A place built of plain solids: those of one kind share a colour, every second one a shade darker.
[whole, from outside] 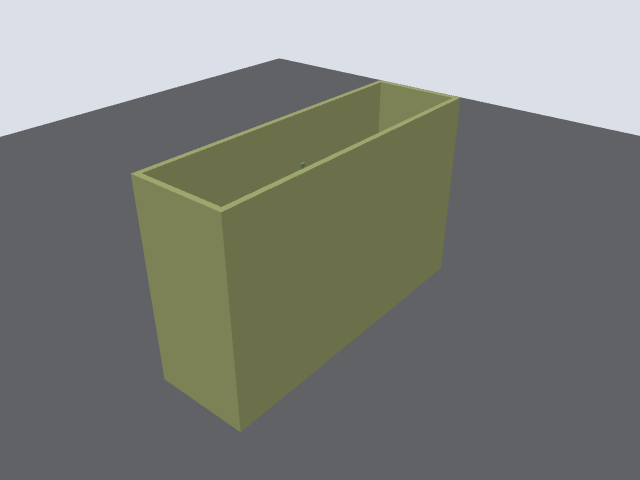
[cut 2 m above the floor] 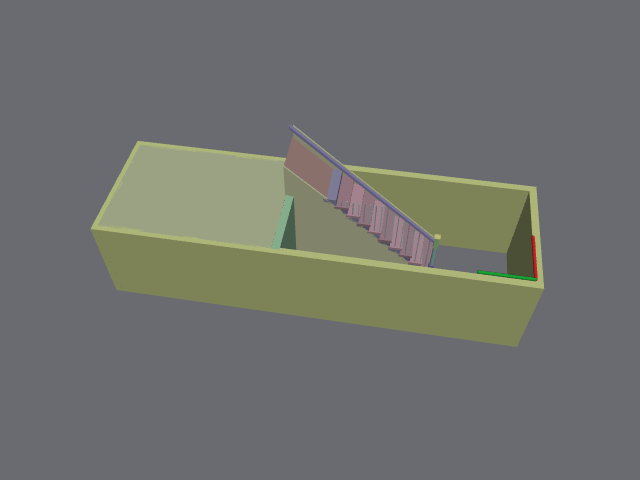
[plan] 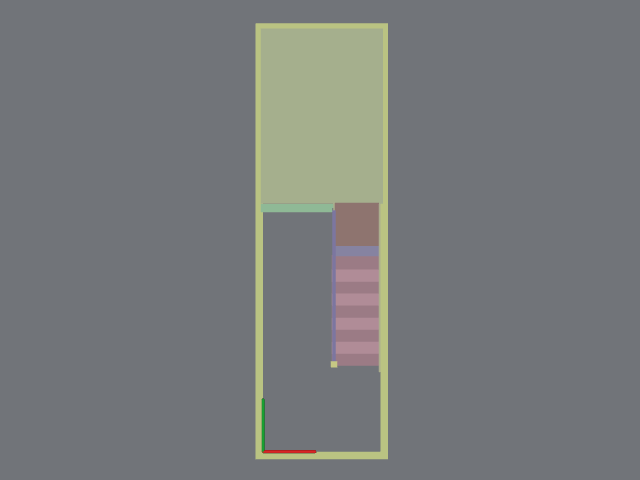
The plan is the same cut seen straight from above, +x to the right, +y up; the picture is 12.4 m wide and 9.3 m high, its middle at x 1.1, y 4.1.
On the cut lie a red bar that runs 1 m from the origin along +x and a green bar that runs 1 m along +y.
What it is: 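A row house's entrance hall, a dwelling of no particular year; the hall below, the landing 2.90 m above it, and between them a joiner's timber flight of 14 risers of about 0.207 m on goings of about 0.233 m, 0.85 m clear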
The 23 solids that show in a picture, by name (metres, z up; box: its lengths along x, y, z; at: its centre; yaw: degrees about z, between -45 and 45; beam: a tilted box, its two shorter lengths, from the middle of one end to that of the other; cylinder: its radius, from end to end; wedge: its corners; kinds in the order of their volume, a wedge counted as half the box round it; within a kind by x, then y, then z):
{
 "upper_1": {"box": [2.37, 3.4, 2.94], "at": [1.14, 6.5, 1.42]},
 "wall_1": {"box": [0.15, 8.45, 5.35], "at": [-0.07, 4.08, 2.62]},
 "wall_2": {"box": [2.57, 0.15, 5.35], "at": [1.14, -0.07, 2.62]},
 "wall_3": {"box": [2.57, 0.15, 5.35], "at": [1.14, 8.22, 2.62]},
 "wall_4": {"box": [0.15, 8.45, 5.35], "at": [2.35, 4.08, 2.62]},
 "carriage_1": {"wedge": [[1.38, 1.72, -0.05], [1.38, 1.72, 0.0], [1.38, 4.82, -0.05], [1.38, 4.82, 2.76], [2.24, 1.72, -0.05], [2.24, 1.72, 0.0], [2.24, 4.82, -0.05], [2.24, 4.82, 2.76]]},
 "upper_edge_1": {"box": [1.39, 0.16, 2.94], "at": [0.65, 4.72, 1.42]},
 "string_1": {"wedge": [[1.35, 1.69, -0.05], [1.35, 1.69, -0.01], [1.35, 4.82, -0.05], [1.35, 4.82, 2.77], [1.39, 1.69, -0.05], [1.39, 1.69, -0.01], [1.39, 4.82, -0.05], [1.39, 4.82, 2.77]]},
 "string_2": {"wedge": [[2.24, 1.54, -0.05], [2.24, 1.54, 0.14], [2.24, 4.8, -0.05], [2.24, 4.8, 3.05], [2.27, 1.54, -0.05], [2.27, 1.54, 0.14], [2.27, 4.8, -0.05], [2.27, 4.8, 3.05]]},
 "rail_1": {"wedge": [[1.34, 1.73, 1.1], [1.34, 1.73, 1.17], [1.34, 4.67, 3.72], [1.34, 4.67, 3.79], [1.4, 1.73, 1.1], [1.4, 1.73, 1.17], [1.4, 4.67, 3.72], [1.4, 4.67, 3.79]]},
 "tread_1": {"wedge": [[1.33, 1.66, 0.14], [1.33, 1.66, 0.2], [1.33, 1.95, 0.14], [1.33, 1.95, 0.2], [2.25, 1.66, 0.14], [2.25, 1.66, 0.2], [2.25, 1.95, 0.14], [2.25, 1.95, 0.2]]},
 "tread_2": {"wedge": [[1.33, 1.9, 0.35], [1.33, 1.9, 0.4], [1.33, 2.18, 0.35], [1.33, 2.18, 0.41], [2.25, 1.9, 0.35], [2.25, 1.9, 0.41], [2.25, 2.18, 0.35], [2.25, 2.18, 0.41]]},
 "tread_3": {"wedge": [[1.33, 2.13, 0.56], [1.33, 2.13, 0.61], [1.33, 2.42, 0.56], [1.33, 2.42, 0.62], [2.25, 2.13, 0.56], [2.25, 2.13, 0.61], [2.25, 2.42, 0.56], [2.25, 2.42, 0.62]]},
 "tread_4": {"wedge": [[1.33, 2.36, 0.76], [1.33, 2.36, 0.82], [1.33, 2.65, 0.76], [1.33, 2.65, 0.82], [2.25, 2.36, 0.76], [2.25, 2.36, 0.82], [2.25, 2.65, 0.76], [2.25, 2.65, 0.82]]},
 "tread_5": {"wedge": [[1.33, 2.6, 0.97], [1.33, 2.6, 1.03], [1.33, 2.89, 0.97], [1.33, 2.89, 1.03], [2.25, 2.6, 0.97], [2.25, 2.6, 1.03], [2.25, 2.89, 0.97], [2.25, 2.89, 1.03]]},
 "tread_6": {"wedge": [[1.33, 2.83, 1.18], [1.33, 2.83, 1.23], [1.33, 3.12, 1.18], [1.33, 3.12, 1.24], [2.25, 2.83, 1.18], [2.25, 2.83, 1.23], [2.25, 3.12, 1.18], [2.25, 3.12, 1.24]]},
 "tread_7": {"wedge": [[1.33, 3.06, 1.39], [1.33, 3.06, 1.44], [1.33, 3.35, 1.39], [1.33, 3.35, 1.44], [2.25, 3.06, 1.39], [2.25, 3.06, 1.44], [2.25, 3.35, 1.39], [2.25, 3.35, 1.44]]},
 "tread_8": {"wedge": [[1.33, 3.29, 1.59], [1.33, 3.29, 1.65], [1.33, 3.58, 1.59], [1.33, 3.58, 1.65], [2.25, 3.29, 1.59], [2.25, 3.29, 1.65], [2.25, 3.58, 1.59], [2.25, 3.58, 1.65]]},
 "tread_9": {"wedge": [[1.33, 3.53, 1.8], [1.33, 3.53, 1.86], [1.33, 3.82, 1.8], [1.33, 3.82, 1.86], [2.25, 3.53, 1.8], [2.25, 3.53, 1.86], [2.25, 3.82, 1.8], [2.25, 3.82, 1.86]]},
 "riser_1": {"wedge": [[1.35, 3.79, 1.83], [1.35, 3.79, 2.02], [1.35, 4.05, 1.95], [1.35, 4.05, 2.02], [2.25, 3.79, 1.83], [2.25, 3.79, 2.02], [2.25, 4.05, 1.95], [2.25, 4.05, 2.02]]},
 "newel_foot_block_1": {"box": [0.11, 0.11, 0.3], "at": [1.37, 1.69, 1.13]},
 "newel_foot_shaft_1": {"cylinder": 0.043, "from": [1.37, 1.69, 0.39], "to": [1.37, 1.69, 0.97]},
 "newel_foot_cap_1": {"box": [0.13, 0.13, 0.022], "at": [1.37, 1.69, 1.29]}
}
